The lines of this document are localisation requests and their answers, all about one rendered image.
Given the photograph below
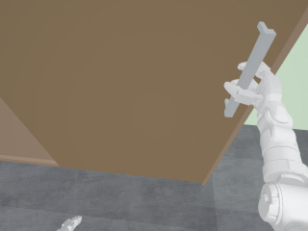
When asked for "robot right upper arm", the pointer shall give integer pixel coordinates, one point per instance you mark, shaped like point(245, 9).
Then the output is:
point(284, 206)

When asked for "handle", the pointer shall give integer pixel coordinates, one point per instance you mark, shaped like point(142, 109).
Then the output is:
point(256, 57)

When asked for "left robot hand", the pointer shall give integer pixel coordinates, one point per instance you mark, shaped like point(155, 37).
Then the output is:
point(70, 224)

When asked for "right robot hand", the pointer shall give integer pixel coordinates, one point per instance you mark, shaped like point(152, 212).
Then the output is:
point(269, 88)

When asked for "right robot forearm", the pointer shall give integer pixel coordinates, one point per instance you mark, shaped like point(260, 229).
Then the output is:
point(282, 161)

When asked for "wardrobe door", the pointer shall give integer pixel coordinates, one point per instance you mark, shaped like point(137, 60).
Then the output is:
point(133, 87)
point(15, 139)

